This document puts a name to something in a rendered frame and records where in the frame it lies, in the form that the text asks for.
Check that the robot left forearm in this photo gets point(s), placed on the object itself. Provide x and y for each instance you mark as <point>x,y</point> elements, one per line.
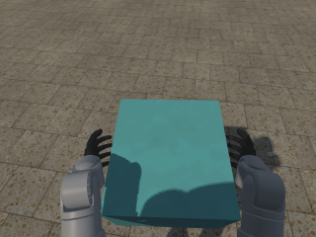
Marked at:
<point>80,199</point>

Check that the right robot hand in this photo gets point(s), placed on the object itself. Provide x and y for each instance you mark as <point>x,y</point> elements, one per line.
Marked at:
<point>246,143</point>

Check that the robot right forearm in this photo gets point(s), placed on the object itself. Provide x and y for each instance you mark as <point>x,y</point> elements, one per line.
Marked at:
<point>263,199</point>

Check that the left robot hand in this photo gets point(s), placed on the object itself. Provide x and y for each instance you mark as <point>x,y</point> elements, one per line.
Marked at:
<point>92,147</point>

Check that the carton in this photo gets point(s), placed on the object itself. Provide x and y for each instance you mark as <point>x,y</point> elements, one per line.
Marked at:
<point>170,166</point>

